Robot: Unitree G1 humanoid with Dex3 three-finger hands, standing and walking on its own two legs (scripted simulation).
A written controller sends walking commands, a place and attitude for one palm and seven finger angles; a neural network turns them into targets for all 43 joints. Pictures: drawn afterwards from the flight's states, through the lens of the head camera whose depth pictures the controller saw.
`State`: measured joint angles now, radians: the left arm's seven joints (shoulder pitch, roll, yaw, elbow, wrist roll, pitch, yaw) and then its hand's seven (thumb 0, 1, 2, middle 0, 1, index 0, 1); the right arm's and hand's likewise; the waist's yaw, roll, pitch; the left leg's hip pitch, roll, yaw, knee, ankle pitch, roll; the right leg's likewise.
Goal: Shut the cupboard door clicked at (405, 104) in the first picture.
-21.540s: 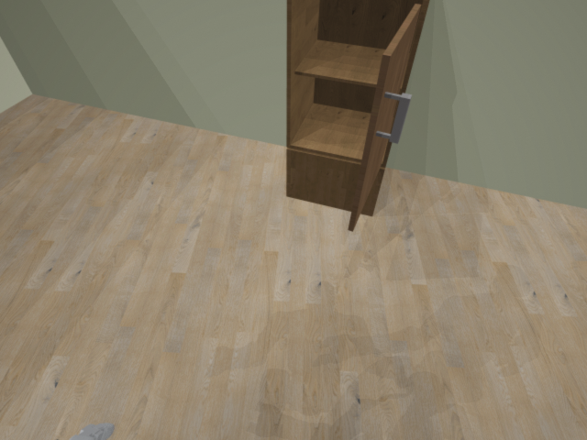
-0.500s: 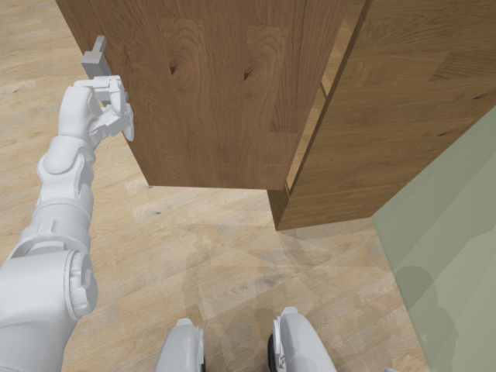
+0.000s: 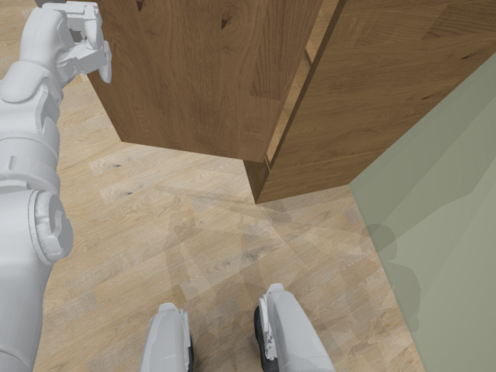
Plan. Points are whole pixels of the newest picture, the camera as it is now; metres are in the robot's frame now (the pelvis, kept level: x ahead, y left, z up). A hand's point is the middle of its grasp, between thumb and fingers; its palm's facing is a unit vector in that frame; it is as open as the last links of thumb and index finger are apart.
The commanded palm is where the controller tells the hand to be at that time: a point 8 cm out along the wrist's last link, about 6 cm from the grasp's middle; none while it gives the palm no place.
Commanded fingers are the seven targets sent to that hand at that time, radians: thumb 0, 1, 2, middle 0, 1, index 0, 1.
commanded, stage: push the door shut along its arc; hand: left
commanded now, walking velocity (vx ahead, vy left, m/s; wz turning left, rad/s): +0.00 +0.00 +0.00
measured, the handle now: (65, 9) +0.64 +0.19 +0.10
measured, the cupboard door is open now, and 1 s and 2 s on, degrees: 69 64 64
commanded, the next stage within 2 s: pull the fist back off the door in 0.30 s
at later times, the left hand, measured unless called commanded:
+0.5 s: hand (132, 18) +0.63 +0.10 +0.10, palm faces -0.14 -0.99 +0.08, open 3.0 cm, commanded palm +0.60 +0.13 +0.10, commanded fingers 0.00 0.90 0.90 -1.30 -1.50 -1.30 -1.50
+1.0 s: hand (135, 56) +0.56 +0.10 +0.09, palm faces +0.03 -1.00 -0.03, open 3.1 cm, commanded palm +0.52 +0.14 +0.10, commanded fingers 0.00 0.90 0.90 -1.30 -1.50 -1.30 -1.50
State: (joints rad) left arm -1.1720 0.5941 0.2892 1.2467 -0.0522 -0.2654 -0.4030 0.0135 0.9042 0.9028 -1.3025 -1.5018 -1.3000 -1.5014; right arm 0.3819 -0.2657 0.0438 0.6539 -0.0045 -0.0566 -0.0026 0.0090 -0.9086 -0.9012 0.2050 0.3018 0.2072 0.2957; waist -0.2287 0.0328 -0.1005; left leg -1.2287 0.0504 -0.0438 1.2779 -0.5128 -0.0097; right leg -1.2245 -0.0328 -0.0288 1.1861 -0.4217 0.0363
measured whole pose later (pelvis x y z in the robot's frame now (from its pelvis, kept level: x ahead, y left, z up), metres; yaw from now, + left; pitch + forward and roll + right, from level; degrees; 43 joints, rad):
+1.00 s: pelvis +0.03 -0.02 +0.03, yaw +0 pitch +24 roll -1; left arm -0.96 0.34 0.32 1.15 -0.02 -0.40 -0.01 0.01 0.90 0.90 -1.30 -1.50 -1.30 -1.50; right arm 0.41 -0.26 -0.01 0.62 -0.04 0.02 0.05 0.01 -0.91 -0.90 0.20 0.30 0.21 0.30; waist -0.19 0.03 -0.12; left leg -1.05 0.06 -0.02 1.14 -0.51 -0.03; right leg -1.07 -0.02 -0.02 1.09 -0.44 0.02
